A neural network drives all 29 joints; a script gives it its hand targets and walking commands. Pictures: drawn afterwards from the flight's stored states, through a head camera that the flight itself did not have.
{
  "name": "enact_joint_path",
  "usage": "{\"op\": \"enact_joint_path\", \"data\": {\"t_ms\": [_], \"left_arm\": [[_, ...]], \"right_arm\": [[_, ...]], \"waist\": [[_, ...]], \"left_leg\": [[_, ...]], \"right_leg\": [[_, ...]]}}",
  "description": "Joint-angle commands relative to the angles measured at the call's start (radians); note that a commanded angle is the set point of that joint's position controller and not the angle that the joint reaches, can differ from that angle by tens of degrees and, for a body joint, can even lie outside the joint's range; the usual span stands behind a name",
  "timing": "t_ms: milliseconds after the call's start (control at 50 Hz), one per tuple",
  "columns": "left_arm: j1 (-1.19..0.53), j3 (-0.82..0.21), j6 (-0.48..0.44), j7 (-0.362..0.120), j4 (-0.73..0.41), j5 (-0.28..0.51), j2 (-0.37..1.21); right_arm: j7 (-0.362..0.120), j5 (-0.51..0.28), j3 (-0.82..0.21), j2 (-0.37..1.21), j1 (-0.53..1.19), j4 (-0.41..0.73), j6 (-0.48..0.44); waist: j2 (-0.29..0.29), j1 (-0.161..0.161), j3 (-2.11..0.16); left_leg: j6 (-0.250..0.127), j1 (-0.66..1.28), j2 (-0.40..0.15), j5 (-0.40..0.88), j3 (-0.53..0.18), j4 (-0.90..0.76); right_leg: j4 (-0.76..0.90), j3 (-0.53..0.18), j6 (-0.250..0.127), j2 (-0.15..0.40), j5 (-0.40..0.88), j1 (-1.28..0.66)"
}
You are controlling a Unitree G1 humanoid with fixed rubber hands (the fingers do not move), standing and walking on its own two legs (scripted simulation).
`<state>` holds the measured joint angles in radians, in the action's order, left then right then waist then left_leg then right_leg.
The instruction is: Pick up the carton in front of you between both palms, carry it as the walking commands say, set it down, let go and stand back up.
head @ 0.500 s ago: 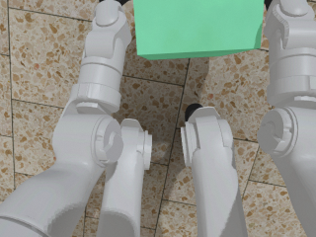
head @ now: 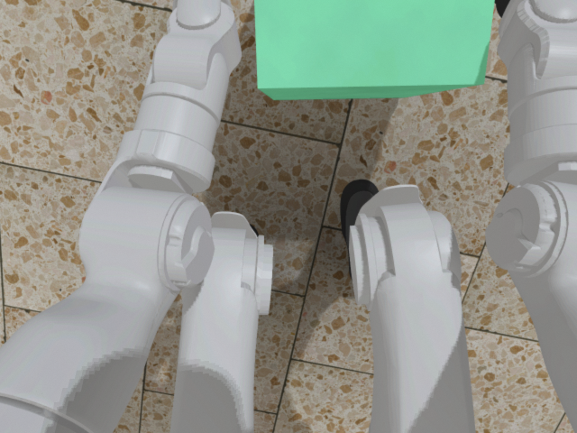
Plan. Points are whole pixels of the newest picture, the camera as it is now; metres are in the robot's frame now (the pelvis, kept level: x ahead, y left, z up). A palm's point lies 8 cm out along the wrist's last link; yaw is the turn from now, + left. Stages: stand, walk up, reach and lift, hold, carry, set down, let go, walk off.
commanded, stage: set down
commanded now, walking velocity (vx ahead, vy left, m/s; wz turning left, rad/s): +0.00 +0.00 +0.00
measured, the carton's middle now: (352, 6) +0.52 -0.14 -0.26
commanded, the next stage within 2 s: let go in 1.92 s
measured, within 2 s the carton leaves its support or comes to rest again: rests again in 0.02 s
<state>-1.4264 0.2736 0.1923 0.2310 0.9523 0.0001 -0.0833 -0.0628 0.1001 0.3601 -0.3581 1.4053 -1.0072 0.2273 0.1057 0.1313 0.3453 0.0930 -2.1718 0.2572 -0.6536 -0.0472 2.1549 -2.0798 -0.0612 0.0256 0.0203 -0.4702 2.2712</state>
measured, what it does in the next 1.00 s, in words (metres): stands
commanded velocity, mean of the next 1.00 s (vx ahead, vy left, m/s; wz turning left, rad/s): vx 0.00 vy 0.00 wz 0.00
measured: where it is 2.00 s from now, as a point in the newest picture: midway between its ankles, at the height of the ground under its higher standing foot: (300, 272)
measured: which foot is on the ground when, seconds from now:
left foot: down 0.00-1.00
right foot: down 0.00-1.00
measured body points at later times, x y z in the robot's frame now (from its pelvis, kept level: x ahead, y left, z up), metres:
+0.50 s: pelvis -0.01 +0.00 -0.01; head +0.36 -0.07 +0.23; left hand +0.56 +0.02 -0.19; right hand +0.50 -0.29 -0.19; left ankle +0.10 +0.11 -0.36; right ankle +0.13 -0.13 -0.36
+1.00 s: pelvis -0.01 -0.01 -0.01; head +0.36 -0.08 +0.22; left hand +0.57 +0.03 -0.18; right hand +0.51 -0.35 -0.18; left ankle +0.10 +0.11 -0.36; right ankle +0.13 -0.13 -0.36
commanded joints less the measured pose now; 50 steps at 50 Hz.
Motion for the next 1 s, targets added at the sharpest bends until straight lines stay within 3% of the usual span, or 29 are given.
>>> {"op": "enact_joint_path", "data": {"t_ms": [0,120,380,480,560,620,640,680,760,840,980], "left_arm": [[-0.6,-0.328,-0.032,-0.249,-0.1,0.08,0.8],[-0.584,-0.305,-0.042,-0.261,-0.058,0.08,0.754],[-0.521,-0.197,-0.036,-0.279,0.05,0.018,0.604],[-0.502,-0.181,-0.037,-0.273,0.063,0.01,0.545],[-0.46,-0.169,-0.055,-0.231,0.054,0.009,0.377],[-0.328,-0.104,-0.085,-0.113,0.049,0.019,-0.122],[-0.324,-0.107,-0.09,-0.078,0.044,0.048,-0.203],[-0.344,-0.154,-0.093,-0.051,0.042,0.107,-0.233],[-0.369,-0.228,-0.096,-0.053,-0.009,0.186,-0.213],[-0.369,-0.248,-0.087,-0.05,-0.088,0.211,-0.216],[-0.312,-0.169,-0.04,-0.016,-0.231,0.159,-0.241]], "right_arm": [[-0.236,-0.093,-0.259,0.695,0.557,0.092,-0.044],[-0.227,-0.084,-0.248,0.674,0.532,0.05,-0.051],[-0.225,-0.014,-0.167,0.577,0.468,-0.054,-0.042],[-0.217,-0.002,-0.133,0.504,0.456,-0.088,-0.048],[-0.172,-0.003,-0.071,0.317,0.411,-0.131,-0.085],[-0.038,-0.013,0.041,-0.183,0.264,-0.167,-0.16],[0.005,-0.039,0.054,-0.271,0.264,-0.178,-0.183],[0.039,-0.098,0.029,-0.336,0.316,-0.169,-0.212],[0.031,-0.216,-0.064,-0.359,0.375,-0.131,-0.239],[0.008,-0.289,-0.131,-0.354,0.385,-0.091,-0.224],[0.021,-0.266,-0.125,-0.374,0.317,0.001,-0.158]], "waist": [[0.07,0.143,-1.077],[0.076,0.132,-0.996],[0.073,0.097,-0.781],[0.06,0.101,-0.757],[0.042,0.104,-0.792],[0.009,0.116,-0.834],[-0.003,0.12,-0.866],[-0.006,0.122,-0.933],[-0.008,0.105,-1.037],[-0.04,0.076,-1.164],[-0.101,0.06,-1.398]], "left_leg": [[-0.053,0.279,-0.028,0.236,0.109,-0.189],[-0.053,0.222,-0.03,0.21,0.113,-0.175],[-0.065,0.151,-0.043,0.097,0.098,-0.172],[-0.061,0.173,-0.052,0.088,0.091,-0.165],[-0.043,0.229,-0.071,0.106,0.092,-0.159],[-0.019,0.292,-0.105,0.124,0.096,-0.158],[-0.014,0.307,-0.114,0.14,0.091,-0.151],[-0.012,0.333,-0.126,0.182,0.084,-0.136],[-0.016,0.366,-0.14,0.257,0.089,-0.117],[-0.02,0.389,-0.145,0.278,0.115,-0.11],[-0.022,0.391,-0.12,0.192,0.171,-0.171]], "right_leg": [[0.095,0.105,-0.057,-0.065,0.336,-0.641],[0.087,0.089,-0.062,-0.063,0.327,-0.637],[0.091,0.059,-0.076,-0.058,0.185,-0.523],[0.086,0.061,-0.073,-0.051,0.155,-0.516],[0.079,0.07,-0.061,-0.036,0.168,-0.548],[0.082,0.073,-0.041,-0.011,0.196,-0.621],[0.077,0.068,-0.039,-0.004,0.217,-0.654],[0.062,0.061,-0.039,0.007,0.272,-0.687],[0.043,0.047,-0.043,0.022,0.385,-0.739],[0.04,0.043,-0.038,0.02,0.455,-0.864],[0.107,0.062,-0.028,-0.011,0.441,-1.123]]}}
